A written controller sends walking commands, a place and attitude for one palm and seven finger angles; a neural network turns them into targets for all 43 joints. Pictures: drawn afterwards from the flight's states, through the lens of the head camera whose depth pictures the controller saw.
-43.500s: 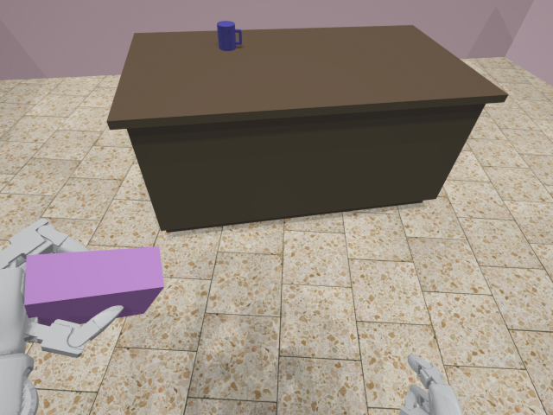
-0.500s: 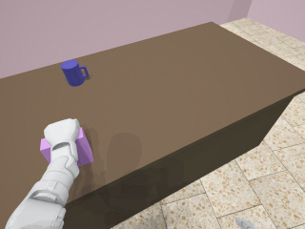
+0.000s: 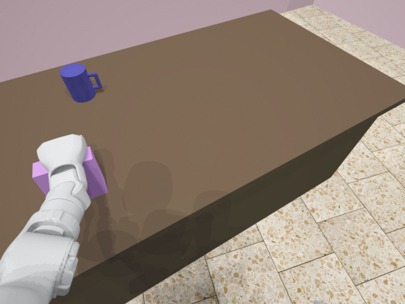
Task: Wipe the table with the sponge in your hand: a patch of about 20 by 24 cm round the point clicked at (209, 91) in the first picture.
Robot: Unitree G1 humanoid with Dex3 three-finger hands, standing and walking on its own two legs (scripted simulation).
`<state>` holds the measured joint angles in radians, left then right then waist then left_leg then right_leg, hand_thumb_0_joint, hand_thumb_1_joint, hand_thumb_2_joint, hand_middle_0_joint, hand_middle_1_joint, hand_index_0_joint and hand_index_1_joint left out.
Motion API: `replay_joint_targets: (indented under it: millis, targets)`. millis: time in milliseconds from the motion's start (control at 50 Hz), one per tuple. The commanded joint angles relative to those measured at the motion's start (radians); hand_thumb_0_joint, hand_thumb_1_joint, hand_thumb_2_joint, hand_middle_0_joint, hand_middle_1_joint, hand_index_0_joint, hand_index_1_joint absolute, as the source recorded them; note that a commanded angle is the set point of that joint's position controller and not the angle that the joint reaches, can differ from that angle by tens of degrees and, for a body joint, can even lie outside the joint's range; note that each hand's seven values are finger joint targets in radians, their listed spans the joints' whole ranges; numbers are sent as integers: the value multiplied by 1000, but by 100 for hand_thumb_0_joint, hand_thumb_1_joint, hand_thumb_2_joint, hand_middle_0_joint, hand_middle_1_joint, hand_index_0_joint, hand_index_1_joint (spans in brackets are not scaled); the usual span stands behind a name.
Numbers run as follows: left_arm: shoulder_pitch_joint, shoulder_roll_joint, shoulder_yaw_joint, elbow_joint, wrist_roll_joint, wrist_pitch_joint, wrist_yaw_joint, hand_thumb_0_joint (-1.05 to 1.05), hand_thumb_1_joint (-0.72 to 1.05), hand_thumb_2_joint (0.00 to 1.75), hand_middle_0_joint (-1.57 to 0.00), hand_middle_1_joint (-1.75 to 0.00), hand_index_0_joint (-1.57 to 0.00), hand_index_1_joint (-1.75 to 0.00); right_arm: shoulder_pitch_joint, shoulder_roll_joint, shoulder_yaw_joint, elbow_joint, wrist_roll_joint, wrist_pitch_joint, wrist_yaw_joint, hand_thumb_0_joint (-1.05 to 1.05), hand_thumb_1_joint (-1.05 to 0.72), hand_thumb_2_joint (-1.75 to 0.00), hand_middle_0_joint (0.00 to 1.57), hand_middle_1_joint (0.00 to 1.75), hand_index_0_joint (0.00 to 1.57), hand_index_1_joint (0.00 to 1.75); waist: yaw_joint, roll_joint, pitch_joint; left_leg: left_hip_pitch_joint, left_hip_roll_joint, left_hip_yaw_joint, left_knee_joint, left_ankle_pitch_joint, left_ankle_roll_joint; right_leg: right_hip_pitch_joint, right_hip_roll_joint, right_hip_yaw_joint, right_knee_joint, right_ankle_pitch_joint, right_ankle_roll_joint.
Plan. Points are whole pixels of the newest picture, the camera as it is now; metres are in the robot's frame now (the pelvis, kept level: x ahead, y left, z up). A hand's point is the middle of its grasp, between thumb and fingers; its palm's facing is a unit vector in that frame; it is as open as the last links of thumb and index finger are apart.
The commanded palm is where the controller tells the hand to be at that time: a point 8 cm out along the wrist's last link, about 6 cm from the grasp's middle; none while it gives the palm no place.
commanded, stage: wipe forward along the middle lane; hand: left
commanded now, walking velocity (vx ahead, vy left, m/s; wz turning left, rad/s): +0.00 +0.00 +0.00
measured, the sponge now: (76, 184) +0.39 +0.30 -0.03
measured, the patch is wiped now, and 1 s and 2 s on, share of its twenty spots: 1.00 1.00 1.00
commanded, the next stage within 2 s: slide back across to the first lane in 0.40 s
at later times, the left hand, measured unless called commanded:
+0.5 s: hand (66, 153) +0.44 +0.33 +0.02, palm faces -0.12 -0.02 -0.99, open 9.3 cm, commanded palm +0.43 +0.31 +0.05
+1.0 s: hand (49, 150) +0.45 +0.37 +0.02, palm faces -0.10 -0.05 -0.99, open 9.3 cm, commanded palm +0.41 +0.36 +0.07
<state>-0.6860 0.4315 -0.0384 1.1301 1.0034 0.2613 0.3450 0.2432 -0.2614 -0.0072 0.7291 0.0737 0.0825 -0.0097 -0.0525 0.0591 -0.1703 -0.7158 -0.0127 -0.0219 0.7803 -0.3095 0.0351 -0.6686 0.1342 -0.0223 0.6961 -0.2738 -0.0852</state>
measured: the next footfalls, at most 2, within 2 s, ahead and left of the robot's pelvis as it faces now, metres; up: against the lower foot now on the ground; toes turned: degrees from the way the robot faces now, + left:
none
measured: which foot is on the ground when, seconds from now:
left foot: down 0.00-1.00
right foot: down 0.00-1.00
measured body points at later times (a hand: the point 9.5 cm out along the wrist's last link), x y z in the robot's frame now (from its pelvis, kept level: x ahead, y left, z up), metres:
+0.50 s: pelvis +0.01 +0.03 -0.01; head +0.07 +0.04 +0.44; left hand +0.45 +0.32 +0.07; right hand +0.07 -0.23 -0.13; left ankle +0.04 +0.10 -0.71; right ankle +0.03 -0.07 -0.71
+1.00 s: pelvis +0.03 +0.05 +0.01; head +0.09 +0.06 +0.45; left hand +0.45 +0.36 +0.07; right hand +0.09 -0.22 -0.11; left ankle +0.04 +0.10 -0.71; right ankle +0.03 -0.07 -0.71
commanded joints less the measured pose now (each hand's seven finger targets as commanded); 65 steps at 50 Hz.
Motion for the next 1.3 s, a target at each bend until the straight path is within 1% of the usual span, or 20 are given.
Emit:
replay_joint_targets:
  millis: [0, 240, 280, 300, 360, 380, 460, 560, 580, 640, 700, 800, 820, 880, 980, 1060, 1120, 1160, 1200, 1280]
  targets:
    - [-261, 236, 34, -50, 28, 6, 43, 0, 10, 130, -120, -160, -120, -160, -6, -142, -38, -106, -1, -34, -7, 0, -90, -90, 20, 30, 20, 30, -17, -113, -202, 33, -14, -8, -78, -5, 29, 182, -82, 114, -143, 43, 41]
    - [-418, 230, -9, 23, 47, 29, 45, 0, 10, 130, -120, -160, -120, -160, 37, -147, -30, -89, -7, -34, 0, 0, -90, -90, 20, 30, 20, 30, -55, -68, -212, 72, -2, -30, -80, 10, 28, 80, -68, 66, -120, 30, 39]
    - [-424, 236, 9, 28, 44, 25, 40, 0, 10, 130, -120, -160, -120, -160, 38, -147, -31, -89, -10, -36, 2, 0, -90, -90, 20, 30, 20, 30, -46, -37, -232, 93, 2, -35, -81, 36, 26, 72, -66, 58, -112, 47, 33]
    - [-414, 263, 25, 40, 53, 22, 41, 0, 10, 130, -120, -160, -120, -160, 56, -151, -34, -84, -12, -34, 3, 0, -90, -90, 20, 30, 20, 30, -41, -46, -250, 93, 3, -39, -74, 49, 25, 72, -63, 54, -99, 54, 32]
    - [-421, 234, 1, 41, 57, 15, 38, 0, 10, 130, -120, -160, -120, -160, 67, -151, -35, -88, -15, -31, 7, 0, -90, -90, 20, 30, 20, 30, -52, -64, -257, 89, 2, -38, -67, 51, 25, 65, -59, 51, -99, 60, 34]
    - [-420, 276, 43, 51, 53, 12, 39, 0, 10, 130, -120, -160, -120, -160, 63, -154, -35, -87, -17, -33, 7, 0, -90, -90, 20, 30, 20, 30, -42, -64, -261, 88, 6, -44, -68, 63, 25, 66, -59, 47, -94, 67, 30]
    - [-491, 301, 25, 78, 73, 17, 45, 0, 10, 130, -120, -160, -120, -160, 82, -163, -32, -79, -17, -33, 8, 0, -90, -90, 20, 30, 20, 30, -65, -58, -220, 58, 6, -47, -67, 9, 25, 21, -57, 46, -96, 8, 32]
    - [-469, 312, 41, 46, 65, 15, 34, 0, 10, 130, -120, -160, -120, -160, 93, -161, -37, -91, -18, -34, 14, 0, -90, -90, 20, 30, 20, 30, -39, -25, -299, 112, 7, -53, -75, 60, 21, 58, -53, 39, -87, 38, 29]
    - [-455, 330, 67, 20, 60, 7, 30, 0, 10, 130, -120, -160, -120, -160, 86, -160, -39, -95, -18, -34, 16, 0, -90, -90, 20, 30, 20, 30, -19, 8, -337, 147, 11, -63, -79, 99, 17, 70, -53, 35, -80, 60, 23]
    - [-422, 320, 53, 10, 61, 6, 25, 0, 10, 130, -120, -160, -120, -160, 88, -158, -40, -98, -14, -28, 18, 0, -90, -90, 20, 30, 20, 30, -23, -4, -305, 165, 9, -62, -93, 94, 18, 76, -49, 31, -97, 46, 27]
    - [-430, 395, 103, -23, 66, -1, 29, 0, 10, 130, -120, -160, -120, -160, 83, -168, -40, -93, -13, -27, 16, 0, -90, -90, 20, 30, 20, 30, -13, -5, -300, 187, 11, -72, -110, 108, 19, 95, -50, 30, -103, 51, 24]
    - [-368, 423, 122, -19, 79, -1, 25, 0, 10, 130, -120, -160, -120, -160, 76, -171, -39, -95, -14, -19, 22, 0, -90, -90, 20, 30, 20, 30, 3, 2, -273, 202, 6, -72, -123, 151, 15, 122, -50, 30, -111, 83, 19]
    - [-374, 390, 91, -23, 82, 0, 21, 0, 10, 130, -120, -160, -120, -160, 73, -167, -39, -98, -14, -19, 22, 0, -90, -90, 20, 30, 20, 30, -10, 4, -257, 209, 6, -69, -127, 144, 16, 113, -50, 27, -117, 77, 21]
    - [-324, 427, 136, -42, 71, -9, 10, 0, 10, 130, -120, -160, -120, -160, 61, -168, -39, -105, -13, -13, 26, 0, -90, -90, 20, 30, 20, 30, 20, 6, -286, 231, 6, -71, -134, 199, 12, 160, -52, 30, -117, 124, 15]
    - [-257, 383, 118, -99, 71, -46, -17, 0, 10, 130, -120, -160, -120, -160, 58, -163, -49, -115, -12, -6, 30, 0, -90, -90, 20, 30, 20, 30, 26, 36, -302, 305, 11, -76, -126, 330, 0, 172, -50, 29, -116, 215, 10]
    - [-217, 358, 98, -121, 76, -60, -28, 0, 10, 130, -120, -160, -120, -160, 58, -164, -55, -113, -11, 10, 31, 0, -90, -90, 20, 30, 20, 30, 16, 9, -264, 325, 12, -78, -125, 360, -3, 167, -48, 24, -126, 231, 11]
    - [-176, 409, 150, -140, 73, -74, -29, 0, 10, 130, -120, -160, -120, -160, 53, -168, -57, -108, -14, 21, 31, 0, -90, -90, 20, 30, 20, 30, 36, 19, -283, 337, 10, -75, -120, 426, -10, 200, -51, 28, -121, 278, 8]
    - [-168, 373, 122, -154, 73, -76, -33, 0, 10, 130, -120, -160, -120, -160, 43, -165, -57, -113, -12, 27, 32, 0, -90, -90, 20, 30, 20, 30, 28, 12, -260, 344, 11, -78, -124, 431, -11, 190, -49, 24, -126, 278, 8]
    - [-166, 391, 135, -159, 76, -82, -36, 0, 10, 130, -120, -160, -120, -160, 41, -168, -58, -108, -13, 31, 31, 0, -90, -90, 20, 30, 20, 30, 33, 33, -259, 372, 16, -94, -126, 473, -21, 174, -49, 22, -122, 268, 6]
    - [-99, 319, 110, -216, 52, -91, -45, 0, 10, 130, -120, -160, -120, -160, 14, -156, -62, -127, -10, 31, 34, 0, -90, -90, 20, 30, 20, 30, 47, 34, -289, 407, 24, -98, -128, 537, -25, 192, -53, 23, -128, 291, 4]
